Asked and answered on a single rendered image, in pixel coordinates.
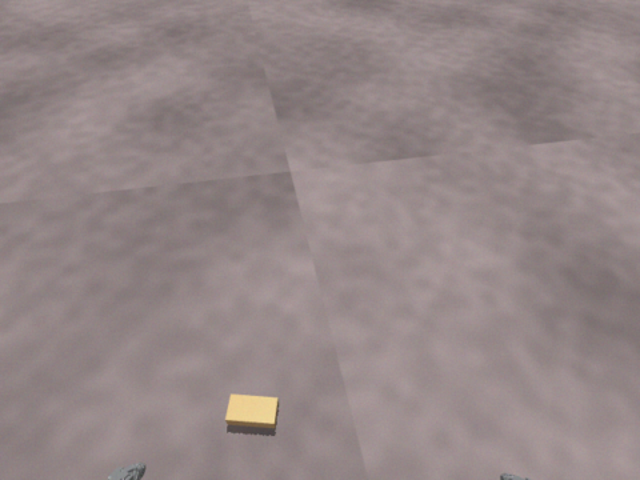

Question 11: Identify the left robot hand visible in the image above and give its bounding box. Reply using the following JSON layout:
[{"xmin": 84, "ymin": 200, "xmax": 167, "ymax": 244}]
[{"xmin": 108, "ymin": 463, "xmax": 146, "ymax": 480}]

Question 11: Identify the small box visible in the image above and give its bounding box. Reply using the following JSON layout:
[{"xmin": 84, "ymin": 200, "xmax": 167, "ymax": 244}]
[{"xmin": 225, "ymin": 394, "xmax": 279, "ymax": 428}]

